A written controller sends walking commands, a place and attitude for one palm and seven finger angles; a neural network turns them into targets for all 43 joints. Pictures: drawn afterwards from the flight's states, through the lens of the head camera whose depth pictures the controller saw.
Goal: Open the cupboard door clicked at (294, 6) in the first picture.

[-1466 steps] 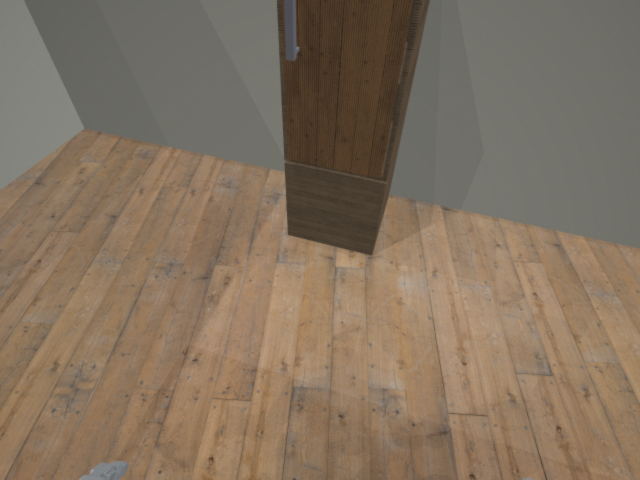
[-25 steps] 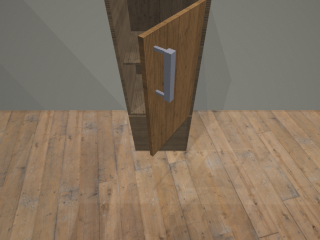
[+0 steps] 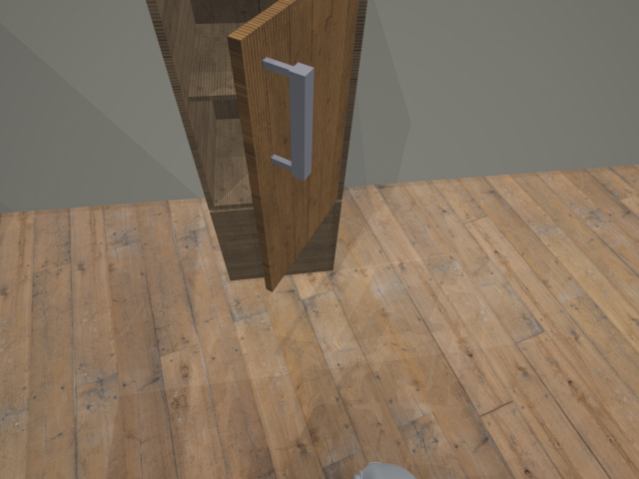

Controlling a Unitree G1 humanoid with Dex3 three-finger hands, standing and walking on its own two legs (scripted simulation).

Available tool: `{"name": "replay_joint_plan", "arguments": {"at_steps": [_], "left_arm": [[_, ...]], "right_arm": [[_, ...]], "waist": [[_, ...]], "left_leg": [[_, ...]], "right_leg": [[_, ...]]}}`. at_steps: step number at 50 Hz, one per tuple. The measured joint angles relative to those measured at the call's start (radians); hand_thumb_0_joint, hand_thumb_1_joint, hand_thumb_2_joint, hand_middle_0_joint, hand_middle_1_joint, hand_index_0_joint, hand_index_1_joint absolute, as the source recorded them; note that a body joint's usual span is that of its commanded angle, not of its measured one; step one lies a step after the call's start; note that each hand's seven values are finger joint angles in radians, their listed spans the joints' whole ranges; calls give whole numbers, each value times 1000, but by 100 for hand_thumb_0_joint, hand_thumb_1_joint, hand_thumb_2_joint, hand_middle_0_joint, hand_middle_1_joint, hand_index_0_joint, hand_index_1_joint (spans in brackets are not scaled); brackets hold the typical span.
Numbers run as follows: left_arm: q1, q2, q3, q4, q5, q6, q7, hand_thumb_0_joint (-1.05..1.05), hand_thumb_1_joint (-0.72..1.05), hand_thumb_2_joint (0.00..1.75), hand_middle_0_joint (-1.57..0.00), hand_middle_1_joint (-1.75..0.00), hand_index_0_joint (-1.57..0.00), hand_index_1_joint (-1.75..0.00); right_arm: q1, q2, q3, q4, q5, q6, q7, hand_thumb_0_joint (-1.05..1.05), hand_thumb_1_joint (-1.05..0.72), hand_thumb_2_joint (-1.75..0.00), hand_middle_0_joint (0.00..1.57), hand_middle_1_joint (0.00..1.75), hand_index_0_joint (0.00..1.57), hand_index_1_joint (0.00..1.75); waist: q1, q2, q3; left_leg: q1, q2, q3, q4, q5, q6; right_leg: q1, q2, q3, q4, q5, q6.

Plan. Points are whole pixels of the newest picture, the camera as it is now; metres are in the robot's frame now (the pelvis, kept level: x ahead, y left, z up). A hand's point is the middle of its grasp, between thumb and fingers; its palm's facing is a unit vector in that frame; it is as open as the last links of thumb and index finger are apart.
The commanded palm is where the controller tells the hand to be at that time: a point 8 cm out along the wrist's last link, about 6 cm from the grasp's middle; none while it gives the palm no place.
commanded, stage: walk to a spot facing it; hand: left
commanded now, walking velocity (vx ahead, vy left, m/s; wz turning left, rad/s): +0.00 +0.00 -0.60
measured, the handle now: (288, 123) +0.55 +0.10 +0.12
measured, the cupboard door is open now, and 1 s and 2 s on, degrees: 54 54 54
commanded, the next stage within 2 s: none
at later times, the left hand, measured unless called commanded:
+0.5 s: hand (241, 475) +0.14 +0.12 -0.17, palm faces -0.27 -0.93 -0.25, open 7.4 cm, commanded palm none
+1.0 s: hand (300, 392) +0.26 +0.05 -0.16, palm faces -0.58 -0.76 -0.28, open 7.4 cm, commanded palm none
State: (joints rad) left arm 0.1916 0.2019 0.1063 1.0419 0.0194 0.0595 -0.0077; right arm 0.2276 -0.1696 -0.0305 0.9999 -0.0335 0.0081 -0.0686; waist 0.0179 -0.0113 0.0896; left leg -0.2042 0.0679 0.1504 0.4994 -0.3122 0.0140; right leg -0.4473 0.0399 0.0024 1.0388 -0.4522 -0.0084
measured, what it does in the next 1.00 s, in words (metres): steps on the spot, turning right: right foot, then left foot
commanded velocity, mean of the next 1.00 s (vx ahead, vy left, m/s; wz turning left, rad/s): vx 0.02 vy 0.00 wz -0.60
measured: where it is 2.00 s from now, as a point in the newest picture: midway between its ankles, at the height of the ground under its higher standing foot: (418, 463)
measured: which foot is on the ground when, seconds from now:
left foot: down 0.00-0.24, up 0.26-0.62, down 0.64-0.98, up 1.00-1.00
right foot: up 0.00-0.22, down 0.24-0.62, up 0.64-0.96, down 0.98-1.00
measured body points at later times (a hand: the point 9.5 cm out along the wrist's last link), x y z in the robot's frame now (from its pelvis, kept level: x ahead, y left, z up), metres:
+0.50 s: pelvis +0.02 -0.05 +0.00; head +0.09 -0.08 +0.44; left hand +0.15 +0.17 -0.15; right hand +0.06 -0.33 -0.14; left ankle +0.05 +0.10 -0.68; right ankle +0.00 -0.15 -0.74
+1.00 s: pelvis +0.04 -0.07 -0.02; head +0.08 -0.12 +0.43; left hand +0.29 +0.09 -0.14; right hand -0.09 -0.29 -0.17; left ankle +0.10 +0.08 -0.73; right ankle -0.03 -0.15 -0.74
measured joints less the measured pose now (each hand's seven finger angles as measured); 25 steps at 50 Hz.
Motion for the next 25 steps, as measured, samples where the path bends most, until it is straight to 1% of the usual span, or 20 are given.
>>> {"name": "replay_joint_plan", "arguments": {"at_steps": [2, 3, 5, 8, 10, 11, 12, 13, 14, 15, 16, 18, 20, 25], "left_arm": [[-20, 16, 6, -24, 1, -4, -5, 1, 91, 90, -20, -30, -20, -29], [-30, 22, 8, -35, 0, -5, -7, 1, 91, 90, -20, -30, -20, -29], [-46, 31, 8, -53, 0, -5, -10, 1, 91, 90, -20, -30, -20, -29], [-65, 31, 1, -74, 0, -5, -15, 1, 92, 90, -20, -30, -20, -29], [-70, 28, -6, -85, 0, -12, -19, 1, 92, 90, -20, -30, -20, -29], [-70, 26, -9, -91, 0, -18, -21, 1, 92, 90, -20, -30, -20, -29], [-65, 30, -14, -99, 1, -28, -22, 1, 91, 90, -20, -30, -20, -29], [-65, 26, -13, -103, 4, -40, -17, 1, 91, 90, -20, -30, -20, -29], [-67, 17, -16, -104, 2, -50, -9, 1, 91, 90, -20, -30, -20, -29], [-67, 7, -21, -105, -1, -54, -2, 1, 91, 90, -20, -30, -20, -29], [-62, 0, -24, -108, 0, -54, 5, 1, 91, 90, -20, -30, -20, -29], [-49, -8, -27, -112, 1, -49, 17, 1, 91, 90, -20, -30, -20, -29], [-35, -10, -30, -112, 3, -45, 23, 1, 91, 90, -20, -30, -20, -29], [-2, -16, -36, -106, 8, -37, 19, 1, 91, 90, -21, -30, -21, -30]], "right_arm": [[-3, 5, 5, -9, -2, -2, 3, 0, -91, -90, 20, 30, 20, 30], [-6, 7, 7, -13, -2, -3, 4, 0, -91, -90, 20, 30, 20, 30], [-12, 9, 7, -22, -2, -4, 10, 0, -91, -90, 20, 30, 20, 30], [-22, 2, -2, -35, -5, 0, 19, 0, -91, -90, 20, 30, 20, 30], [-24, -11, -9, -45, -4, 4, 28, 1, -91, -90, 21, 30, 20, 30], [-22, -18, -13, -49, -2, 6, 33, 1, -91, -90, 21, 30, 20, 30], [-14, -24, -17, -55, 4, 10, 38, 1, -91, -90, 21, 30, 20, 30], [-18, -35, -22, -57, 10, 19, 42, 1, -91, -90, 21, 30, 20, 30], [-34, -49, -25, -57, 15, 33, 43, 1, -91, -90, 21, 30, 20, 30], [-49, -61, -30, -59, 17, 46, 43, 1, -91, -90, 21, 30, 20, 30], [-63, -70, -35, -62, 19, 53, 41, 1, -91, -90, 20, 30, 20, 30], [-92, -76, -38, -72, 21, 57, 40, 1, -91, -90, 20, 30, 20, 30], [-117, -74, -38, -87, 23, 54, 42, 1, -91, -90, 20, 30, 20, 30], [-154, -66, -36, -121, 27, 42, 42, 1, -91, -90, 20, 30, 20, 30]], "waist": [[5, -3, 8], [7, -4, 13], [8, 0, 23], [3, 19, 37], [-3, 35, 43], [-5, 43, 42], [-7, 42, 35], [-3, 49, 32], [-2, 62, 40], [-4, 72, 49], [-5, 76, 54], [-4, 65, 59], [-1, 45, 59], [7, 12, 41]], "left_leg": [[10, 6, 21, -24, 12, -4], [15, 10, 32, -31, 15, -8], [22, 24, 55, -34, 13, -17], [28, 52, 91, -12, -7, -35], [26, 77, 116, 29, -36, -51], [20, 91, 125, 63, -58, -62], [2, 101, 131, 117, -84, -69], [-37, 105, 104, 220, -140, -72], [-83, 93, 44, 341, -202, -73], [-125, 73, -10, 451, -232, -71], [-161, 56, -46, 535, -235, -71], [-220, 30, -84, 624, -208, -75], [-254, 13, -105, 626, -179, -80], [-262, -15, -138, 485, -136, -84]], "right_leg": [[-37, -26, 5, 85, 21, 20], [-48, -38, 6, 99, 28, 28], [-50, -62, -1, 67, 34, 39], [-8, -85, -27, -98, 31, 39], [41, -85, -46, -237, 52, 30], [73, -82, -55, -317, 99, 24], [108, -82, -58, -399, 177, 10], [105, -73, -52, -399, 149, -2], [94, -59, -44, -372, 122, -11], [95, -48, -37, -364, 109, -17], [101, -39, -27, -371, 109, -20], [113, -27, -1, -406, 132, -21], [125, -17, 28, -445, 157, -26], [148, 6, 88, -504, 190, -25]]}}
